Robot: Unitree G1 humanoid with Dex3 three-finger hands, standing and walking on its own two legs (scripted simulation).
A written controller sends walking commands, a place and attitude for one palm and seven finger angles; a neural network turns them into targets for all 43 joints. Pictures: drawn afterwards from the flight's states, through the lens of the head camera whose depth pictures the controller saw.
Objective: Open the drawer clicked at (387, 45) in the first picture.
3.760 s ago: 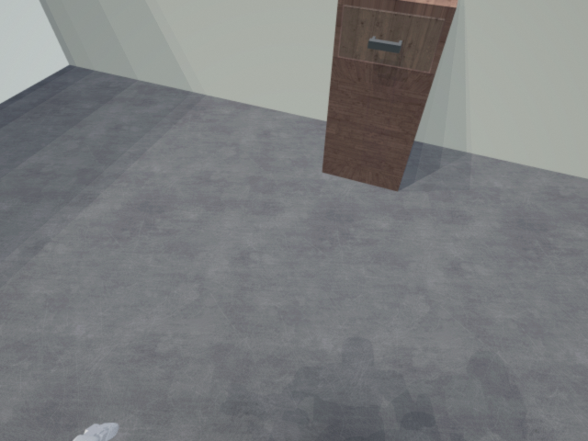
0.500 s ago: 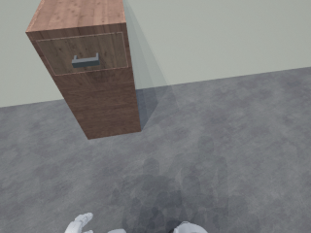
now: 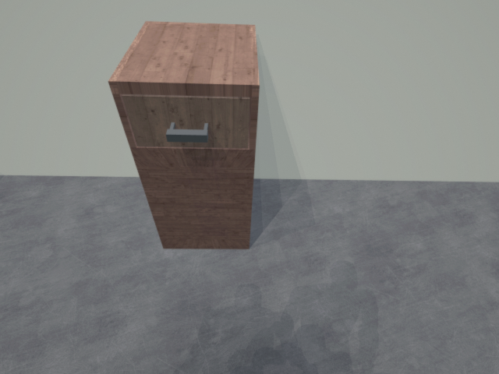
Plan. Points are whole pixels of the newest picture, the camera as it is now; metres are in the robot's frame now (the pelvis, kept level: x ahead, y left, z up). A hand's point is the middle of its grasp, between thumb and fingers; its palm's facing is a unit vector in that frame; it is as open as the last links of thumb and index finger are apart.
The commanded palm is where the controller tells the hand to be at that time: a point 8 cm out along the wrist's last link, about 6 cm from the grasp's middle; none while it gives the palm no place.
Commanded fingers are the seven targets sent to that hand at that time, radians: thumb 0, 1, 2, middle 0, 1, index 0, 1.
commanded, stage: take the last steps up to it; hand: left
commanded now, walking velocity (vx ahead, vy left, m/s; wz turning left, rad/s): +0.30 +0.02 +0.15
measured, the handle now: (188, 130) +0.75 +0.24 -0.06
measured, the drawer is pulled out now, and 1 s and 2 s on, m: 0.00 0.00 0.00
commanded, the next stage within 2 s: come to a stop and stand still in 0.58 s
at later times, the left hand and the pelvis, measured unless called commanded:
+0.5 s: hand out of the picture +0.11 +0.22 -0.18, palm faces +0.12 -0.98 -0.15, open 7.4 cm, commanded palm none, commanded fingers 0.00 0.90 0.90 -0.20 -0.30 -0.20 -0.30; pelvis +0.13 +0.06 +0.00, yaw +4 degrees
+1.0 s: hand (149, 314) +0.26 +0.23 -0.18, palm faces +0.14 -0.97 -0.21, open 7.3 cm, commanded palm none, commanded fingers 0.00 0.90 0.90 -0.20 -0.30 -0.20 -0.30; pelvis +0.24 +0.05 -0.01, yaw +5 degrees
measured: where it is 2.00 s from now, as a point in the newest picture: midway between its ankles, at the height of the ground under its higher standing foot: outside the picture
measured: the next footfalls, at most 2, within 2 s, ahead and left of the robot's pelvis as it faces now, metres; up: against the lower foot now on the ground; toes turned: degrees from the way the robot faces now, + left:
left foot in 0.32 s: +0.17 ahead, +0.17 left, +0.00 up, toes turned +15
right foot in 0.66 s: +0.29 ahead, -0.06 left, +0.00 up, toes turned -4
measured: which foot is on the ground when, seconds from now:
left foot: down 0.00-0.06, up 0.08-0.30, down 0.32-0.68, up 0.70-0.98, down 1.00-1.00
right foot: down 0.00-0.32, up 0.34-0.64, down 0.66-1.00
